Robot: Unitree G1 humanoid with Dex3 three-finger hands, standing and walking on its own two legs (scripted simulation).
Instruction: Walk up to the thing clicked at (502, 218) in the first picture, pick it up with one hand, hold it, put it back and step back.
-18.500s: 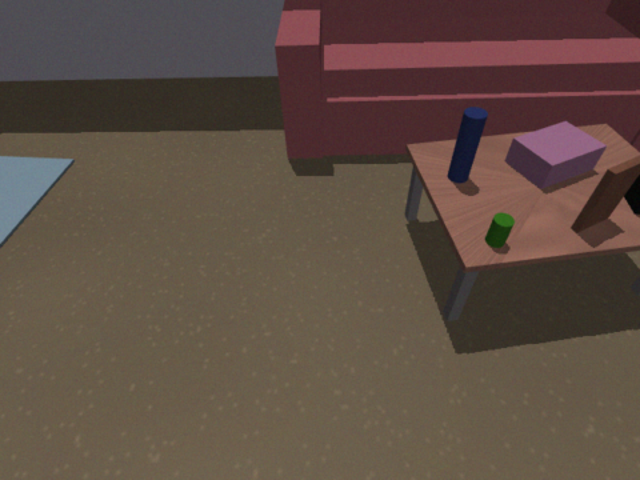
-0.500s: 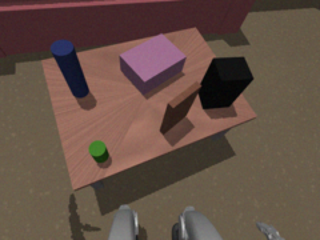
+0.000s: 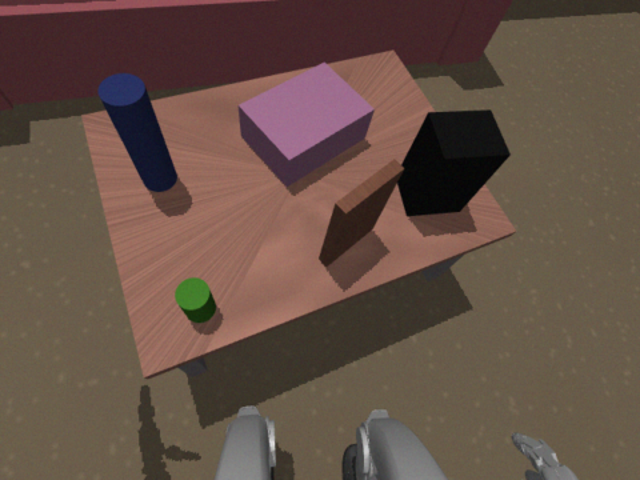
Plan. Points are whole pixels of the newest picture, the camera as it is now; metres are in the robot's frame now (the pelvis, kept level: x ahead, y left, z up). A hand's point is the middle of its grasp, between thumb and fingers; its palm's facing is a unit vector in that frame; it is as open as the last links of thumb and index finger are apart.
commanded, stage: go down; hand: left
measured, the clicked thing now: (196, 301) +0.41 +0.20 -0.27
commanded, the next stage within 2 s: none
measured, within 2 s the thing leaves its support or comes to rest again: neither
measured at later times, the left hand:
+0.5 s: hand out of the picture +0.37 +0.41 +0.03, palm faces +0.21 -0.98 -0.03, open 17.2 cm
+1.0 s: hand out of the picture +0.38 +0.41 +0.04, palm faces +0.21 -0.98 -0.01, open 17.0 cm
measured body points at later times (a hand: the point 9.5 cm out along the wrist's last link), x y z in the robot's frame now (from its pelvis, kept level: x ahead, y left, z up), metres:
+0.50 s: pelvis -0.01 +0.00 +0.00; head +0.14 +0.07 +0.42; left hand +0.35 +0.46 +0.03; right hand +0.09 -0.27 -0.09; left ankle +0.03 +0.10 -0.64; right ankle +0.01 -0.14 -0.64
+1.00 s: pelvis +0.00 +0.00 -0.01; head +0.15 +0.06 +0.42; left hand +0.37 +0.46 +0.04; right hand +0.09 -0.27 -0.10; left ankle +0.03 +0.10 -0.64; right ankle +0.01 -0.14 -0.64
